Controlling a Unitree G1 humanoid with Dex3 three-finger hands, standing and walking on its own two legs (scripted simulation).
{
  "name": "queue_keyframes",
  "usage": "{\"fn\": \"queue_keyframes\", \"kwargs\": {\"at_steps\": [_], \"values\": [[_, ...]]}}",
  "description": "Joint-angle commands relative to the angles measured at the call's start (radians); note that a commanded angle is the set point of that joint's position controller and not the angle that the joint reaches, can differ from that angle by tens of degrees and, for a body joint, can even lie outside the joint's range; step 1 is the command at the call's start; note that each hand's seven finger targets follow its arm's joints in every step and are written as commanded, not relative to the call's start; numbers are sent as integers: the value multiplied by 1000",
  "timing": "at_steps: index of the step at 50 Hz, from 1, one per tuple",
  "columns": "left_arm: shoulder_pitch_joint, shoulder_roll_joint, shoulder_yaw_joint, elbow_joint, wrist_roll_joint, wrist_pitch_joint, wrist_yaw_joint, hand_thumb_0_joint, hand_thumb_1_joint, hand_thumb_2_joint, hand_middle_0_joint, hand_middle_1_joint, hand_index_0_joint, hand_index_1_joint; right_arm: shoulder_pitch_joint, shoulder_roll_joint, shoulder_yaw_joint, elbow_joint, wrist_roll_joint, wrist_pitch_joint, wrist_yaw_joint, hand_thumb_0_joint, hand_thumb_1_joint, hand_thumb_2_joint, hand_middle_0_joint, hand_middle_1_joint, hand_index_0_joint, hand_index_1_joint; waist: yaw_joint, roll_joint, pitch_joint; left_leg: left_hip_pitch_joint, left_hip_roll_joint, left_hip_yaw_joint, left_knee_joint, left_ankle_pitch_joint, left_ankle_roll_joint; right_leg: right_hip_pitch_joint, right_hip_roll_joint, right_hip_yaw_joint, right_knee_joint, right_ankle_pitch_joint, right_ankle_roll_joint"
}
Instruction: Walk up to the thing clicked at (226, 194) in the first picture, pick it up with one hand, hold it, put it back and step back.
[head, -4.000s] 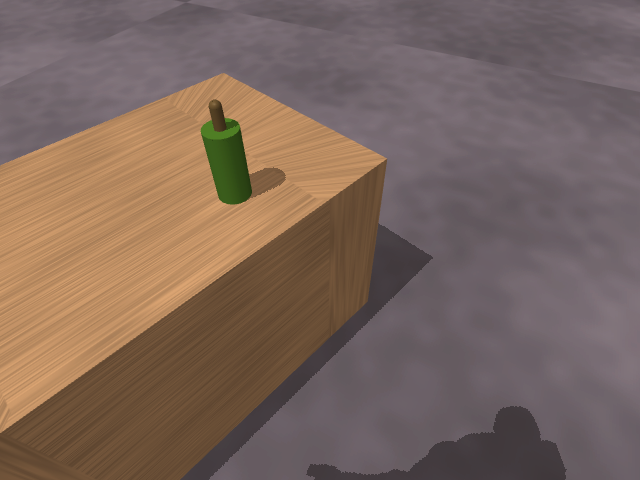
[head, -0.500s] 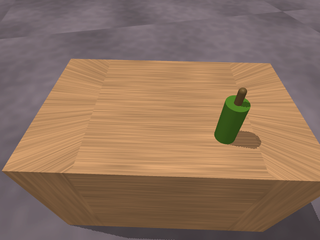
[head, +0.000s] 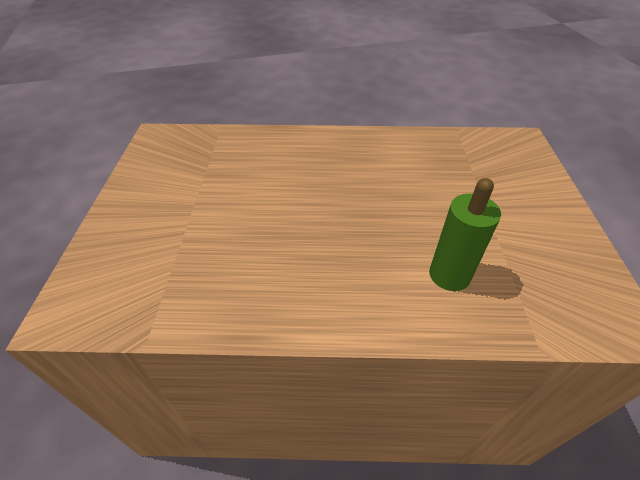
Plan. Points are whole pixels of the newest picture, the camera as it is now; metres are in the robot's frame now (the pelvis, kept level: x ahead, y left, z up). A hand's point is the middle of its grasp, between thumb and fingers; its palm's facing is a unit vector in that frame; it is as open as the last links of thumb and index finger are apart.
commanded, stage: walk up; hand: right
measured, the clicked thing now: (466, 233) +0.51 -0.23 -0.02
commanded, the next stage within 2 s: stand in 0.06 s
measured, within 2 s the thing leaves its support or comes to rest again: neither
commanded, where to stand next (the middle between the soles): +0.03 +0.00 m, yaw -2 degrees
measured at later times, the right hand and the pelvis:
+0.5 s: hand out of the picture +0.08 -0.26 -0.16, palm faces -0.01 +0.94 -0.34, open 7.4 cm; pelvis +0.00 -0.01 +0.00, yaw +0 degrees
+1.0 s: hand out of the picture +0.07 -0.26 -0.16, palm faces -0.02 +0.94 -0.34, open 7.4 cm; pelvis +0.00 -0.01 +0.00, yaw +0 degrees
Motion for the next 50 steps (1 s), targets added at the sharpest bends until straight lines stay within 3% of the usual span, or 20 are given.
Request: {"fn": "queue_keyframes", "kwargs": {"at_steps": [1,5,23,31,50], "values": [[-53,211,37,-62,-2,-17,15,0,900,900,-200,-300,-200,-300,-58,-221,-41,-66,-4,-28,-11,0,-900,-900,200,300,200,300,-6,8,-75,22,103,-83,-67,102,30,-12,-68,47,-49,130,-49],[-34,214,35,-77,-3,-24,17,0,900,900,-200,-300,-200,-300,-48,-223,-39,-74,-1,-28,-10,0,-900,-900,200,300,200,300,-7,-1,-86,54,113,-90,-51,182,25,-17,-78,56,-57,141,-49],[-23,222,33,-100,-3,-24,16,0,900,900,-200,-300,-200,-300,-44,-225,-35,-84,1,-25,-7,0,-900,-900,200,300,200,300,-7,-6,-84,61,115,-87,-52,167,25,-13,-79,58,-64,141,-52],[-27,228,34,-105,-2,-24,15,0,900,900,-200,-300,-200,-300,-26,-219,-31,-85,-2,-23,-6,0,-900,-900,200,300,200,300,-11,2,-61,21,109,-89,-68,86,23,-13,-79,65,-77,84,-56],[-12,221,28,-111,-3,-24,16,0,900,900,-200,-300,-200,-300,-9,-224,-31,-83,-2,-22,-7,0,-900,-900,200,300,200,300,-8,4,-64,21,114,-93,-59,127,22,-12,-77,59,-70,104,-57]]}}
